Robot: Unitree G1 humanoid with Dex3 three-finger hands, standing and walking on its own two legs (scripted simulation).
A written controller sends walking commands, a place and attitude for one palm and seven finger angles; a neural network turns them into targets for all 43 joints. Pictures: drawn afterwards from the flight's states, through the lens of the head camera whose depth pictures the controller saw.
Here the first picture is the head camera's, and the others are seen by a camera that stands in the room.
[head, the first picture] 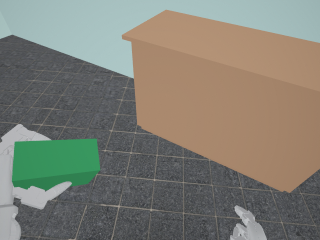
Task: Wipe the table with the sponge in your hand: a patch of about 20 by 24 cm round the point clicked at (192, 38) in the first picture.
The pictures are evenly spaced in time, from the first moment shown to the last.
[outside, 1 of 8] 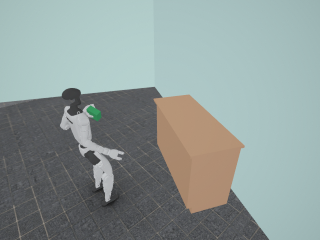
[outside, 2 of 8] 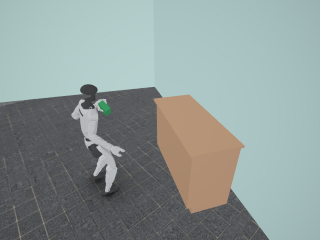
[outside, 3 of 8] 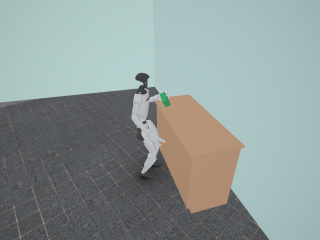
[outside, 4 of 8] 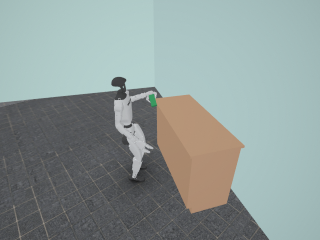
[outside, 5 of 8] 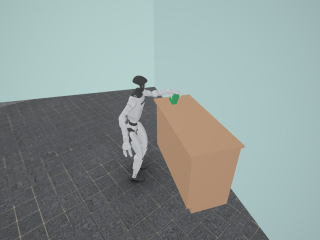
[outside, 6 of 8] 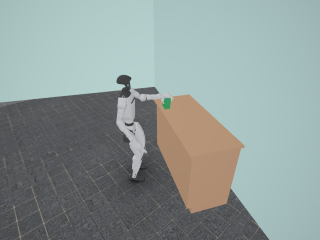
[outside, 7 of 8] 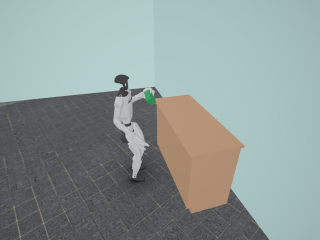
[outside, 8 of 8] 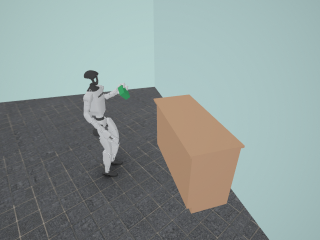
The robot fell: no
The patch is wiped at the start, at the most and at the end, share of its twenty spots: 0.00 0.60 0.60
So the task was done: no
